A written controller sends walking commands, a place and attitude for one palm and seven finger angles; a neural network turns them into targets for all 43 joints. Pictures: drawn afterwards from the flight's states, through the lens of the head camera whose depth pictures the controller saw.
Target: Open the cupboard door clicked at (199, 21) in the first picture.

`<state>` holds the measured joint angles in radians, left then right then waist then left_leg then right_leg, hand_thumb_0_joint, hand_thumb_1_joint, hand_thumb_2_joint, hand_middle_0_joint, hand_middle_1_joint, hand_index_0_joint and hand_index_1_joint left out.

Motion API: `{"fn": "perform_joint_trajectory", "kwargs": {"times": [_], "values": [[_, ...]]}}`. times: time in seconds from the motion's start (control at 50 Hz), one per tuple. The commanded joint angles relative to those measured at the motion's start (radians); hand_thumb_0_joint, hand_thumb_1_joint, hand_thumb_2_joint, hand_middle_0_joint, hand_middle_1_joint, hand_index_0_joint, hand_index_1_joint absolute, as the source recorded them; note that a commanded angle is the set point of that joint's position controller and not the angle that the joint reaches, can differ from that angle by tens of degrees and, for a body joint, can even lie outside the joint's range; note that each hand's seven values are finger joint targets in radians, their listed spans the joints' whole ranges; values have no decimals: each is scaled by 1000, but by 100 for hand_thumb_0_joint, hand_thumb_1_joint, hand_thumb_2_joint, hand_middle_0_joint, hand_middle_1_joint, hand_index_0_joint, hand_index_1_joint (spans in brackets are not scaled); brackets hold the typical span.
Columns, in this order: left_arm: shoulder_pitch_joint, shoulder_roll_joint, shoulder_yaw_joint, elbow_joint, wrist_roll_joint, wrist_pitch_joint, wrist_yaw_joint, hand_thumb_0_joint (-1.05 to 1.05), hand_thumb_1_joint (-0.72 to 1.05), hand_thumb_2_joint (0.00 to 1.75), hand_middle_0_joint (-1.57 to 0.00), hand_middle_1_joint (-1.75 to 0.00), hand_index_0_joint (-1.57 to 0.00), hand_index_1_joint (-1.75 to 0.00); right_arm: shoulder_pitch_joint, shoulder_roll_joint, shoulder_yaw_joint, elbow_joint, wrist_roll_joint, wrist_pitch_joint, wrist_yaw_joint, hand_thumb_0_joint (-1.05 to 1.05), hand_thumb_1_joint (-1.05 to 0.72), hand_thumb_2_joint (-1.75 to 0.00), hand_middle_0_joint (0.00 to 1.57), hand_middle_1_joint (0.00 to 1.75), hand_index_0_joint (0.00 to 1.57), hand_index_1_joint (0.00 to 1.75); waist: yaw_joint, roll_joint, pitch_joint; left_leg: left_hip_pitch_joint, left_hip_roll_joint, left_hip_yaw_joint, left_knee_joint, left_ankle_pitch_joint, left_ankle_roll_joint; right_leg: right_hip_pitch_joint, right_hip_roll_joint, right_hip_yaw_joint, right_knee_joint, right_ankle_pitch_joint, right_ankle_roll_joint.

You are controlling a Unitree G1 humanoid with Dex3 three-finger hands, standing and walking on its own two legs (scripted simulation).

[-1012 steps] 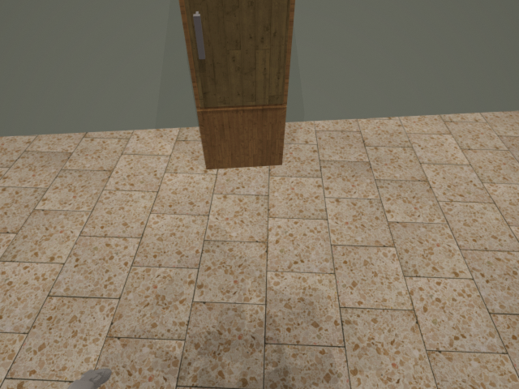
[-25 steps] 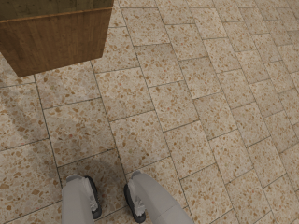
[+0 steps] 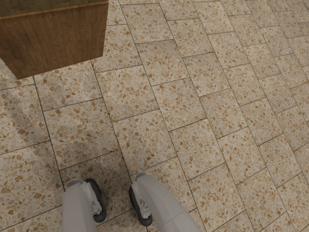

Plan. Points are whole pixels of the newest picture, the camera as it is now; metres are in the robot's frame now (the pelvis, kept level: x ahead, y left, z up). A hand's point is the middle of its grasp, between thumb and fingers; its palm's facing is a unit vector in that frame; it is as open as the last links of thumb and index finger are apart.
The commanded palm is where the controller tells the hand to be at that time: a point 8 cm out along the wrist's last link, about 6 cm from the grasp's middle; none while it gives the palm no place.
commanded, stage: move the hooked fingers beside the handle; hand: left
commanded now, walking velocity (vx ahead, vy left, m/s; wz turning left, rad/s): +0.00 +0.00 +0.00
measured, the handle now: out of the picture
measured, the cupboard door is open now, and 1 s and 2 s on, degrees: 0 0 0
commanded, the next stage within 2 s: none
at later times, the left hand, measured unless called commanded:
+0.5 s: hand out of the picture +0.67 +0.31 +0.11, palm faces +0.23 -0.97 +0.00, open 14.0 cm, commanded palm +0.73 +0.28 +0.11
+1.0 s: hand out of the picture +0.69 +0.31 +0.12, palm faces +0.26 -0.97 +0.01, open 14.0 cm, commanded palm +0.73 +0.27 +0.12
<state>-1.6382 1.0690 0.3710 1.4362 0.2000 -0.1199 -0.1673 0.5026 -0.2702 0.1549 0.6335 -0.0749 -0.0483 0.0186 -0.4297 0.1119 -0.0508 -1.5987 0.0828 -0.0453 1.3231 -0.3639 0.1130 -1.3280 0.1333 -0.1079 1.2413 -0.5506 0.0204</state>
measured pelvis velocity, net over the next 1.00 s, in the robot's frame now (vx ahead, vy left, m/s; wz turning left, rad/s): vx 0.05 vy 0.00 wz -0.01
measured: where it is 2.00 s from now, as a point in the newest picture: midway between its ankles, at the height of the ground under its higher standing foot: (120, 209)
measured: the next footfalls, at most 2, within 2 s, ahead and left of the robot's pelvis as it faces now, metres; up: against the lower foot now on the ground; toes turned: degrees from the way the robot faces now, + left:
none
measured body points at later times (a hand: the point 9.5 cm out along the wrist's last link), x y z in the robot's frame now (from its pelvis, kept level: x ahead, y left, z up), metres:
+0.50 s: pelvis +0.04 -0.01 +0.00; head +0.28 +0.06 +0.37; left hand +0.65 +0.36 +0.12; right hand -0.05 -0.25 -0.05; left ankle +0.10 +0.07 -0.59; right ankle +0.02 -0.15 -0.59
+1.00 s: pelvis +0.05 +0.00 +0.01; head +0.30 +0.07 +0.38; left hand +0.67 +0.36 +0.12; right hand -0.07 -0.21 -0.02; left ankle +0.10 +0.07 -0.59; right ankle +0.02 -0.15 -0.59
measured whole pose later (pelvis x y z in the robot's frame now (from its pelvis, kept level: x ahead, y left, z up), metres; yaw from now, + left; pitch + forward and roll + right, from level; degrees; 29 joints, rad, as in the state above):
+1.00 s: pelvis +0.05 +0.00 +0.01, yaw +0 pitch +38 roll -14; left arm -1.66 1.11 0.45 1.39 0.21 -0.09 -0.22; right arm 0.58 -0.25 0.14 0.61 -0.09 0.01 0.04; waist -0.42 0.12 -0.02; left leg -1.56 0.09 -0.07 1.33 -0.45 0.09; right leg -1.26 0.16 -0.12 1.18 -0.61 0.00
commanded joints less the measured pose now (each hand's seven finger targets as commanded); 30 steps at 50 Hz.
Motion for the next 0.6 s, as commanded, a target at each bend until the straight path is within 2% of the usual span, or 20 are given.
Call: {"fn": "perform_joint_trajectory", "kwargs": {"times": [0.0,0.02,0.04,0.06,0.12,0.14,0.18,0.24,0.26,0.32,0.38,0.42,0.44,0.48,0.52,0.56,0.58], "values": [[-406,122,8,-205,-38,-66,-19,0,-50,30,-30,-120,-30,-120,278,-275,-90,24,11,-1,-33,0,-90,-90,20,30,20,30,-16,405,-548,959,68,-250,-197,-54,-53,-149,-25,-5,-140,106,-42],[-405,115,6,-209,-45,-67,-24,0,-50,30,-30,-120,-30,-120,277,-273,-91,28,12,-5,-36,0,-90,-90,20,30,20,30,-19,390,-549,949,66,-243,-193,-49,-50,-142,-24,-4,-143,108,-41],[-404,132,21,-213,-48,-73,-26,0,-50,30,-30,-120,-30,-120,281,-273,-89,28,11,-7,-38,0,-90,-90,20,30,20,30,-15,401,-553,958,66,-244,-192,-32,-52,-140,-25,-2,-141,113,-41],[-408,125,11,-222,-47,-74,-29,0,-50,30,-30,-120,-30,-120,278,-275,-92,32,13,-7,-41,0,-90,-90,20,30,20,30,-16,409,-561,964,70,-240,-187,-25,-52,-151,-26,-2,-139,117,-40],[-376,168,39,-201,-62,-76,-37,0,-50,30,-30,-120,-30,-120,273,-272,-84,33,15,-12,-49,0,-90,-90,20,30,20,30,-11,358,-555,897,58,-202,-165,-8,-43,-93,-21,6,-150,121,-37],[-376,186,48,-199,-60,-82,-39,0,-50,30,-30,-120,-30,-120,273,-273,-81,32,15,-12,-49,0,-90,-90,20,30,20,30,-6,376,-551,894,58,-201,-163,1,-45,-97,-21,8,-147,121,-40],[-361,183,36,-194,-59,-84,-43,0,-50,30,-30,-120,-30,-120,267,-272,-81,31,17,-10,-52,0,-90,-90,20,30,20,30,-5,376,-550,893,58,-194,-154,27,-44,-93,-23,8,-146,133,-38],[-372,206,54,-242,-58,-100,-46,0,-50,30,-30,-120,-30,-120,280,-269,-85,36,17,-5,-52,0,-90,-90,20,30,20,30,3,399,-586,927,58,-190,-136,113,-46,-83,-19,8,-140,167,-39],[-374,197,43,-250,-61,-99,-50,0,-50,30,-30,-120,-30,-120,280,-269,-88,38,19,-4,-52,0,-90,-90,20,30,20,30,1,414,-594,942,60,-188,-131,128,-47,-89,-18,7,-140,175,-38],[-354,188,48,-240,-80,-89,-66,0,-50,30,-30,-120,-30,-120,289,-265,-89,41,23,1,-56,0,-90,-90,20,30,20,30,-1,384,-599,938,55,-171,-114,187,-41,-56,-13,7,-150,203,-33],[-357,224,70,-245,-79,-77,-81,0,-50,30,-30,-120,-30,-120,302,-265,-88,43,22,11,-58,0,-90,-90,20,30,20,30,6,397,-624,951,52,-163,-92,271,-42,-42,-10,3,-144,239,-34],[-364,218,65,-262,-74,-71,-84,0,-50,30,-30,-120,-30,-120,316,-261,-90,46,20,17,-57,0,-90,-90,20,30,20,30,6,412,-633,977,55,-162,-81,327,-42,-41,-9,2,-146,264,-33],[-382,218,65,-288,-72,-74,-83,0,-50,30,-30,-120,-30,-120,323,-257,-91,48,19,19,-53,0,-90,-90,20,30,20,30,10,451,-653,1012,55,-167,-78,378,-46,-48,-9,2,-141,280,-35],[-394,204,57,-304,-64,-70,-82,0,-50,30,-30,-120,-30,-120,332,-255,-96,51,17,28,-50,0,-90,-90,20,30,20,30,10,470,-659,1054,61,-179,-74,430,-53,-64,-7,-4,-142,296,-35],[-401,162,42,-320,-69,-63,-83,0,-50,30,-30,-120,-30,-120,345,-250,-101,56,13,31,-45,0,-90,-90,20,30,20,30,4,470,-669,1089,65,-185,-69,486,-54,-67,-4,-6,-149,317,-35],[-416,168,61,-336,-74,-60,-83,0,-50,30,-30,-120,-30,-120,363,-248,-105,61,9,36,-41,0,-90,-90,20,30,20,30,6,491,-683,1131,67,-190,-66,562,-56,-65,-3,-8,-156,338,-34],[-408,177,71,-318,-71,-51,-84,0,-50,30,-30,-120,-30,-120,373,-246,-104,60,8,41,-40,0,-90,-90,20,30,20,30,9,477,-676,1131,65,-190,-65,589,-56,-52,0,-10,-159,347,-35]]}}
